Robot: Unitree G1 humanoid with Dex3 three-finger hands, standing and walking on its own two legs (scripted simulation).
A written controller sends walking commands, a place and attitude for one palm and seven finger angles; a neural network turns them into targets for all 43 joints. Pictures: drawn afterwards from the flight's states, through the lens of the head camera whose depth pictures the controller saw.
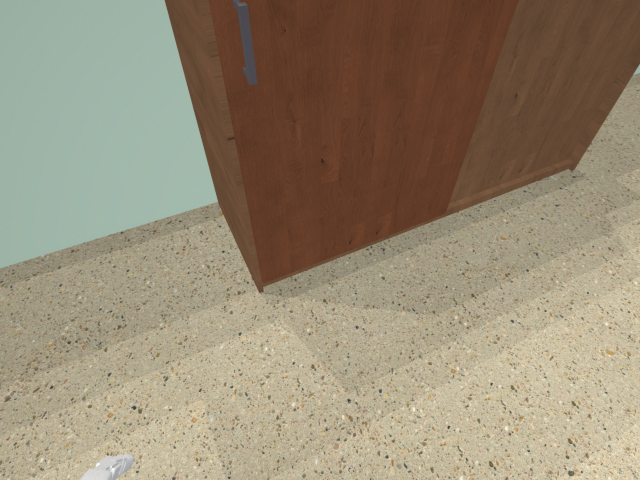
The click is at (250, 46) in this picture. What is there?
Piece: wardrobe's sliding door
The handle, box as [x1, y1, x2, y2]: [233, 0, 256, 84]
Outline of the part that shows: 233,0 233,5 238,11 245,60 243,72 250,84 256,83 247,5 244,2 241,3 238,0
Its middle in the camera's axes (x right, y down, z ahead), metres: -0.16 -0.40 +0.80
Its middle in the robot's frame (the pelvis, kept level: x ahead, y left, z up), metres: +0.88 +0.21 +0.15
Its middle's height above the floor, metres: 0.92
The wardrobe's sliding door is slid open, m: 0.00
